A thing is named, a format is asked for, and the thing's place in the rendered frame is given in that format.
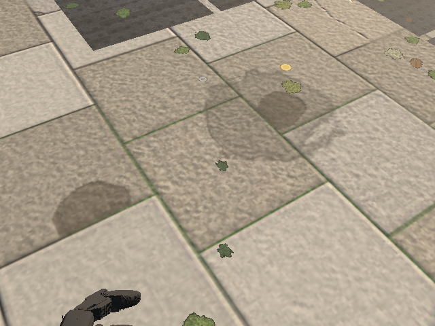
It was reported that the left robot hand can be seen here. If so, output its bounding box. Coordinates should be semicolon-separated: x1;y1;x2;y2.
60;289;141;326

